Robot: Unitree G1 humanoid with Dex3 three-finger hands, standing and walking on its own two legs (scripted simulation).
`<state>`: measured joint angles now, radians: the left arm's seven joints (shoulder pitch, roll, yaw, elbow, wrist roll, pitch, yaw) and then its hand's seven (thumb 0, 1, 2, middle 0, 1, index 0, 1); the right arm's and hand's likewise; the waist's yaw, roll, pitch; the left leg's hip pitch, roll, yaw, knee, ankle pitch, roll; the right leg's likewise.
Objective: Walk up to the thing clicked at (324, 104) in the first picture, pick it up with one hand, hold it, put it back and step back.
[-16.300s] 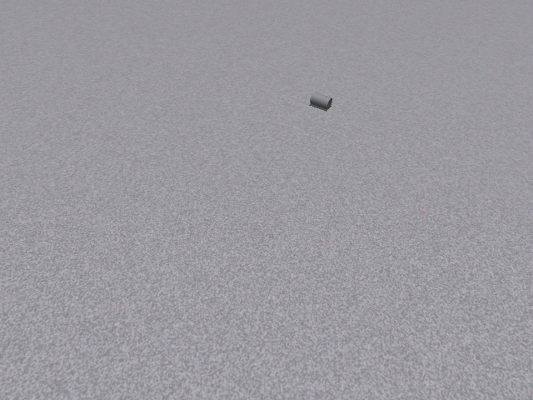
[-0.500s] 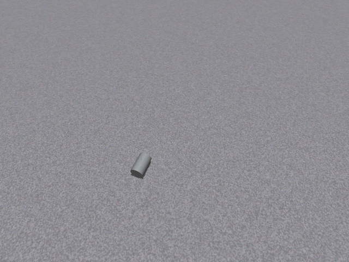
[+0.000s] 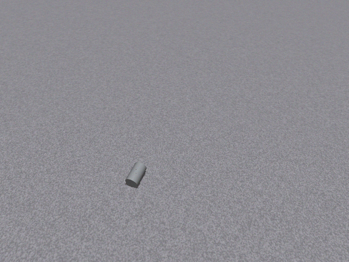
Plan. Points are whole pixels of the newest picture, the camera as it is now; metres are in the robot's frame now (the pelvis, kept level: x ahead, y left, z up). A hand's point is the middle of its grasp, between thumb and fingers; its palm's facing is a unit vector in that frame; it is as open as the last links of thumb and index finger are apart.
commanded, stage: stand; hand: left
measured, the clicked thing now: (136, 174) +0.76 +0.23 -0.74
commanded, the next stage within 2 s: walk up in 0.86 s
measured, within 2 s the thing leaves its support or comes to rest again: neither
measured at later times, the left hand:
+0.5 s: hand out of the picture +0.08 +0.24 -0.15, palm faces -0.02 -0.94 -0.35, open 7.4 cm
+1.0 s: hand out of the picture +0.08 +0.26 -0.15, palm faces +0.03 -0.94 -0.34, open 7.4 cm
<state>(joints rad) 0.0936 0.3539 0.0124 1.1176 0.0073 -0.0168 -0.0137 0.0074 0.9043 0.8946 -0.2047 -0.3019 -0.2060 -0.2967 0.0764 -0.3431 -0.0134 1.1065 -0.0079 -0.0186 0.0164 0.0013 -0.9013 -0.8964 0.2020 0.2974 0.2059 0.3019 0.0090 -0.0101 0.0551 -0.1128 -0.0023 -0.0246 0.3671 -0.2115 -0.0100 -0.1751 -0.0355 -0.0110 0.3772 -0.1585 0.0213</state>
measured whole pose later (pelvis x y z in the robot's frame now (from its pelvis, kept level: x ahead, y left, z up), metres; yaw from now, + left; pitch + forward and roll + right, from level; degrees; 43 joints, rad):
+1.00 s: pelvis +0.02 -0.01 +0.00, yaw +1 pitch -2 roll +0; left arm 0.19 0.36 0.06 1.06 0.03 -0.04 -0.04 0.01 0.90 0.89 -0.21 -0.30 -0.21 -0.30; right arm 0.21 -0.39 -0.05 1.08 -0.04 -0.01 0.05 0.00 -0.90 -0.90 0.20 0.30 0.21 0.30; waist 0.01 0.01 0.02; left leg -0.24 0.02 0.00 0.66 -0.45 0.03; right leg -0.15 -0.01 -0.03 0.39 -0.23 -0.05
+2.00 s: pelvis +0.33 +0.01 -0.02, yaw -3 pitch -2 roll +0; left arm 0.22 0.37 0.03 0.82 0.00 -0.02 -0.01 0.01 0.90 0.89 -0.21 -0.30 -0.21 -0.30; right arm 0.25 -0.41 -0.04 0.84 0.00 -0.05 0.00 0.00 -0.90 -0.90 0.20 0.30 0.20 0.30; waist 0.02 0.01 0.14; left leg -0.42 0.02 0.01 0.69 -0.20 0.00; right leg -0.22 0.00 -0.05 0.62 -0.36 -0.03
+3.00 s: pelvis +0.28 +0.00 -0.01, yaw +0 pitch -4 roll +0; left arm 0.18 0.34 0.01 1.01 0.02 -0.02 -0.01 0.01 0.90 0.89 -0.21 -0.30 -0.21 -0.30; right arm 0.16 -0.38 -0.03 1.01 0.00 0.01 0.03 0.00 -0.90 -0.90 0.20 0.30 0.21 0.30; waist 0.00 0.02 0.04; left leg -0.24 -0.01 -0.06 0.57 -0.26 0.00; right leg -0.21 -0.04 -0.02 0.57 -0.30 0.01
